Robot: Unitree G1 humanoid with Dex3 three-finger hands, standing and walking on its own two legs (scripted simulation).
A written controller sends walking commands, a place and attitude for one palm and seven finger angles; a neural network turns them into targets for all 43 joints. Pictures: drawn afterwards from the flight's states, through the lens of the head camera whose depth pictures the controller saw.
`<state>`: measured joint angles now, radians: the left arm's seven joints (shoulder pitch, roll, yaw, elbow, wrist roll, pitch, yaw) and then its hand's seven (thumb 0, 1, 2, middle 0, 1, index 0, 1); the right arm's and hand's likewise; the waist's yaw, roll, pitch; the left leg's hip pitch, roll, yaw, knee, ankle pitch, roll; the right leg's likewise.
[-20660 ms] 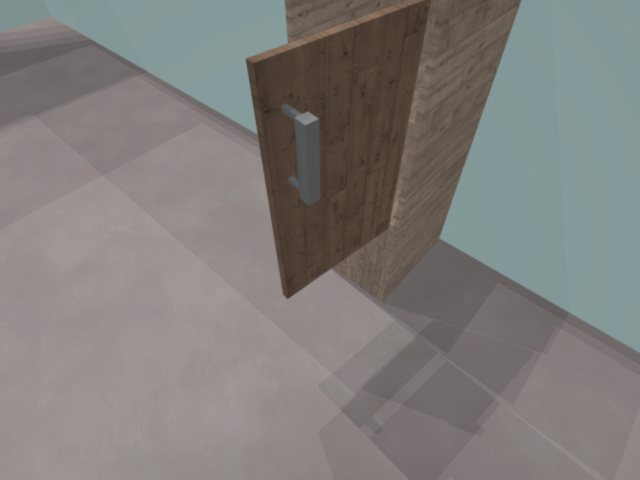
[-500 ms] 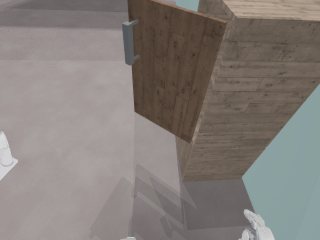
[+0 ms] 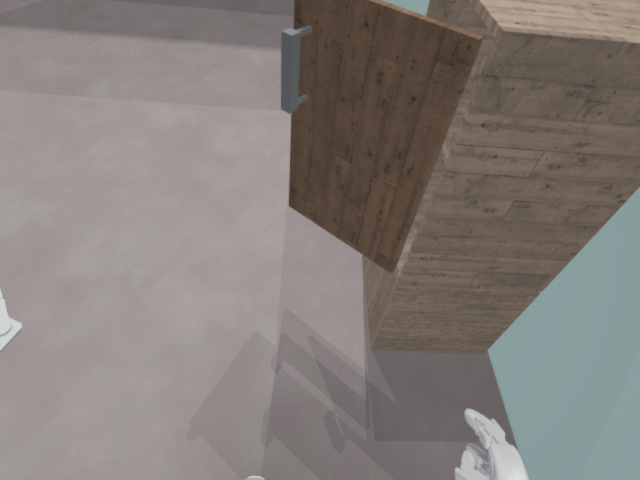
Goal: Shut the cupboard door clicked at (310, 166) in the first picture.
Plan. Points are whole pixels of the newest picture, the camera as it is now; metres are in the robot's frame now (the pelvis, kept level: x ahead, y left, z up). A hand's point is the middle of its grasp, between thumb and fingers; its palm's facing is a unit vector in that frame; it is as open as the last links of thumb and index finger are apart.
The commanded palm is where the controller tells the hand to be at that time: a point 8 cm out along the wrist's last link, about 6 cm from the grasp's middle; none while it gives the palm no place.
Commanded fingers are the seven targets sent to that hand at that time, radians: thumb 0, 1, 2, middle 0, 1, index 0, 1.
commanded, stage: stop stepping back and stand still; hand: left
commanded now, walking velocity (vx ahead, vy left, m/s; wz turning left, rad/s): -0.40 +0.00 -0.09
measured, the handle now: (297, 69) +0.84 +0.12 +0.10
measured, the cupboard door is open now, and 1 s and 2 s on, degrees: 51 51 51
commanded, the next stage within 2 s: let the arm hang, fingers relaxed in 0.92 s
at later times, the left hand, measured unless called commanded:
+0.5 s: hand out of the picture +0.14 +0.29 +0.17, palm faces +0.41 -0.84 -0.36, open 7.4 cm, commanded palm +0.07 +0.32 +0.19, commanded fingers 0.00 0.90 0.90 -0.20 -0.30 -0.20 -0.30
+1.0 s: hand out of the picture +0.13 +0.29 +0.18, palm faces +0.32 -0.83 -0.45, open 7.4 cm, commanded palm none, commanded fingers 0.00 0.90 0.90 -0.20 -0.30 -0.20 -0.30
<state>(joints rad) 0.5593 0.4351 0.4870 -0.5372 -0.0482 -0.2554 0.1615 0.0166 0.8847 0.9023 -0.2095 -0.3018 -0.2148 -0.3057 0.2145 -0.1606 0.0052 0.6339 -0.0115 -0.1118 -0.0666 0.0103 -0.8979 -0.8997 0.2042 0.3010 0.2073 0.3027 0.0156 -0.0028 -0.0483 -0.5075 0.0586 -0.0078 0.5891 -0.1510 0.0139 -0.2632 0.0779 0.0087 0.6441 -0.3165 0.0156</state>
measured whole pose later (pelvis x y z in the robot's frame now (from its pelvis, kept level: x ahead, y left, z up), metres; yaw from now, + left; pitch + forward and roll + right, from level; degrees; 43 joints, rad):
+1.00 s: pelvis -0.10 +0.05 +0.01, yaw -6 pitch +0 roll -1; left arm 0.58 0.43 0.40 -0.51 -0.04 -0.16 0.17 0.02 0.89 0.90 -0.21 -0.30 -0.21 -0.30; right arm 0.27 -0.15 0.05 0.60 -0.01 -0.08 -0.06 0.01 -0.90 -0.90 0.21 0.30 0.21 0.30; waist -0.03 -0.03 -0.04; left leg -0.30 -0.02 0.05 0.41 -0.12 0.03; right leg -0.17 0.05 -0.04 0.42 -0.30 -0.04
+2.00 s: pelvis -0.07 +0.02 +0.01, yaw -4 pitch -2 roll +0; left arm 0.37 0.08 -0.01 1.15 0.00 -0.01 0.04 0.01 0.90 0.90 -0.20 -0.30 -0.20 -0.30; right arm 0.32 -0.12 0.02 1.13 -0.01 0.01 -0.04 0.01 -0.91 -0.90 0.20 0.30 0.20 0.30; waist 0.00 0.00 0.01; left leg -0.22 -0.01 0.02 0.42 -0.17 0.02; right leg -0.06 0.06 -0.08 0.38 -0.29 -0.08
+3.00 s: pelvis -0.06 +0.02 +0.00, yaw +1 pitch -2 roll -1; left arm 0.33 0.13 0.03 1.09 0.02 0.01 0.05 0.01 0.90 0.90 -0.20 -0.30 -0.20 -0.30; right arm 0.32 -0.13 -0.01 1.10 -0.01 0.06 -0.03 0.00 -0.90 -0.90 0.20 0.30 0.20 0.30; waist -0.02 0.01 0.06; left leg -0.32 0.00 0.01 0.69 -0.34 0.01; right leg -0.08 0.06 -0.16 0.47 -0.37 -0.09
